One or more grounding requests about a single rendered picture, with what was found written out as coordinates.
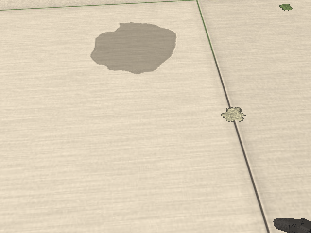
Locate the right robot hand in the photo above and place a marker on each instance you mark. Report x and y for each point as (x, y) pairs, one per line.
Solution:
(293, 225)

